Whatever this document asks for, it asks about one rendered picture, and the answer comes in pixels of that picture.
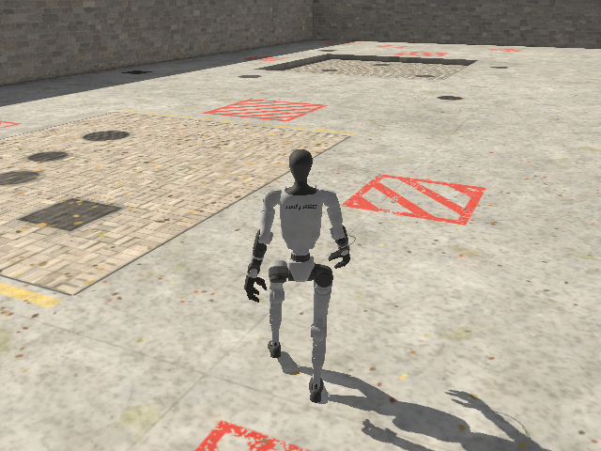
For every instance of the humanoid robot head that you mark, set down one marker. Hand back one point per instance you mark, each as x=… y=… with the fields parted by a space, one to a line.
x=300 y=163

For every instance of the robot right upper arm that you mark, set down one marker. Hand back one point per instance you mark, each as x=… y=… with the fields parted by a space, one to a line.
x=330 y=200

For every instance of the robot left upper arm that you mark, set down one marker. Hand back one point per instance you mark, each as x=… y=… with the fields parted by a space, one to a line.
x=271 y=199

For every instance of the left robot shin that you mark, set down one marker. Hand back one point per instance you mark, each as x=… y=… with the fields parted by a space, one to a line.
x=275 y=314

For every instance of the robot right hand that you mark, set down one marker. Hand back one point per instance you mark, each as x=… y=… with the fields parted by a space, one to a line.
x=337 y=254

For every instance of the robot left forearm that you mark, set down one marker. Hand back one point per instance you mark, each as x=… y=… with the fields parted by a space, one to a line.
x=257 y=257

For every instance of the robot right forearm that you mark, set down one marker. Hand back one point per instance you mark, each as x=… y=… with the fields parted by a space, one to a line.
x=342 y=244

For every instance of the robot left hand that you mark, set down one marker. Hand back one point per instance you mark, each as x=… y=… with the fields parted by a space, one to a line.
x=249 y=287

